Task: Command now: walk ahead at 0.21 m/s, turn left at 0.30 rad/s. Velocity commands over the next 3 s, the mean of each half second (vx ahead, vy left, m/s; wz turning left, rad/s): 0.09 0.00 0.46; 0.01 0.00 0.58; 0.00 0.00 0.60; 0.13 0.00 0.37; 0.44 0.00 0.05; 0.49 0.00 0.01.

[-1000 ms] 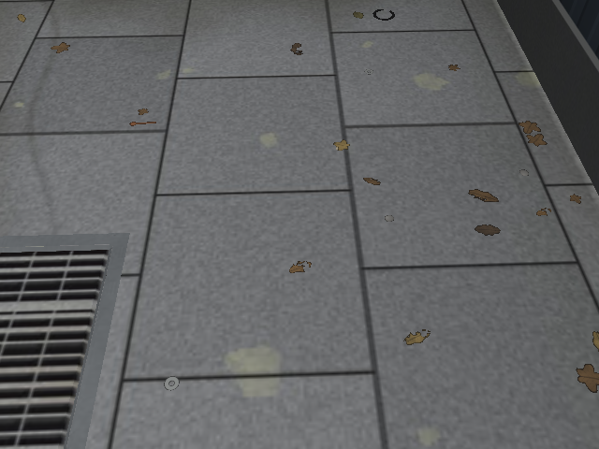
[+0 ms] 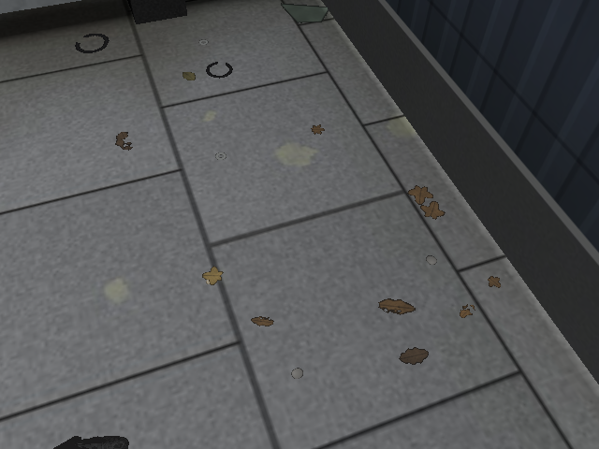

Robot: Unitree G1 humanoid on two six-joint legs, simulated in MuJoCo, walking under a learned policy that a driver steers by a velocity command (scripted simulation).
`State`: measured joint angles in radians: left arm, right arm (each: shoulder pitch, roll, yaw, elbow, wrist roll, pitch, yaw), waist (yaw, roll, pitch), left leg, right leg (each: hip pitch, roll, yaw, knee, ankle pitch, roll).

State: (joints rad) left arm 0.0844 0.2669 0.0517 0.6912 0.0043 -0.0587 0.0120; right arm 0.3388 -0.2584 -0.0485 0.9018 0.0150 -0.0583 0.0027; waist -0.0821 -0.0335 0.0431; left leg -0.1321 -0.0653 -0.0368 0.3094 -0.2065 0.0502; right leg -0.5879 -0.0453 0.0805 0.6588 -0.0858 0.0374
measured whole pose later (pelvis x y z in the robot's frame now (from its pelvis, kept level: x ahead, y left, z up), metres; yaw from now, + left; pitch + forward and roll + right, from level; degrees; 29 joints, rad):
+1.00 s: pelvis +0.11 +0.00 -0.01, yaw +35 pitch +2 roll -1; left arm 0.09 0.30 0.08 0.78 -0.01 -0.02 0.00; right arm 0.17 -0.32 -0.08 0.64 0.02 0.05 -0.03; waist -0.02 0.01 0.03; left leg -0.32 -0.12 -0.23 0.53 -0.23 0.02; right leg -0.28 0.04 0.08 0.49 -0.24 0.04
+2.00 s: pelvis +0.13 +0.07 -0.01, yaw +63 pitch +1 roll -1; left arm 0.19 0.31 0.05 0.79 -0.01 -0.08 -0.03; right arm 0.27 -0.30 -0.03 0.70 0.01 0.00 0.00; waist -0.01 0.03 -0.01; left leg -0.23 -0.06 -0.15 0.60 -0.41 0.05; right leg -0.22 0.02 -0.01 0.48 -0.27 -0.02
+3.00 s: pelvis +0.38 +0.55 -0.02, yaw +63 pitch +2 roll +1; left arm 0.08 0.28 0.03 0.69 0.00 -0.09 -0.04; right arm 0.38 -0.31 -0.05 0.85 0.02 -0.05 0.00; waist -0.05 0.01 0.05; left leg -0.15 -0.01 -0.04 0.89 -0.48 0.01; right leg -0.48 0.00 -0.04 0.58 -0.14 -0.06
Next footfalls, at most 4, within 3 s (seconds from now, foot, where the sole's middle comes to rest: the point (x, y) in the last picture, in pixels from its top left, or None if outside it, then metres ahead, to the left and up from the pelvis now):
0.10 right None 0.21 -0.12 -0.78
0.52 left None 0.11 0.12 -0.78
1.00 right None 0.22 -0.07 -0.78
1.44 left None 0.03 0.12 -0.78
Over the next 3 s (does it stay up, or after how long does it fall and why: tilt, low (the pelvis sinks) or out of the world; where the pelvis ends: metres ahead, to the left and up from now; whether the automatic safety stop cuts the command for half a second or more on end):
stays up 0.38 0.55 -0.02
